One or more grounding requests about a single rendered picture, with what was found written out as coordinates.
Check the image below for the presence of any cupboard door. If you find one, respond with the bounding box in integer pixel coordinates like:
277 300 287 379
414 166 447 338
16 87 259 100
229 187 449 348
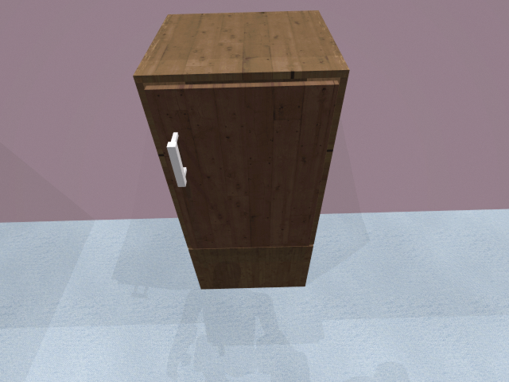
145 80 339 249

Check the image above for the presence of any handle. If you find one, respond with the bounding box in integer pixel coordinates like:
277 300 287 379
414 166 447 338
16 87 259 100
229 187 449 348
167 132 187 187

